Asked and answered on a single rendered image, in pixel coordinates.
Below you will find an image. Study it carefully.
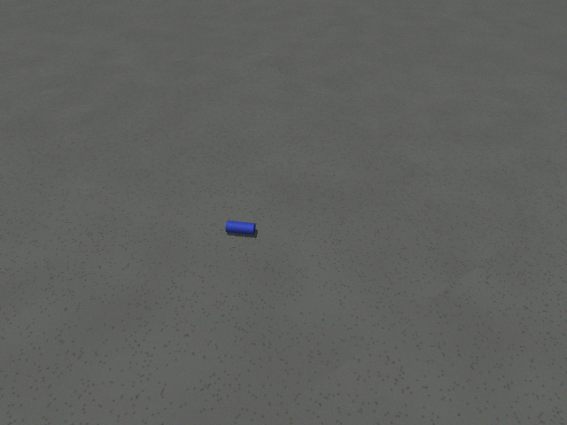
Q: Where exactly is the can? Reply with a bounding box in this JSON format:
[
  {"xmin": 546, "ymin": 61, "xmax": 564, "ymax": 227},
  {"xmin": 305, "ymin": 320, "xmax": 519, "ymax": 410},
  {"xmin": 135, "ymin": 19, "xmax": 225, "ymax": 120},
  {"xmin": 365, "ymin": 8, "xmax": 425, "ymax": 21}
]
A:
[{"xmin": 226, "ymin": 220, "xmax": 255, "ymax": 235}]

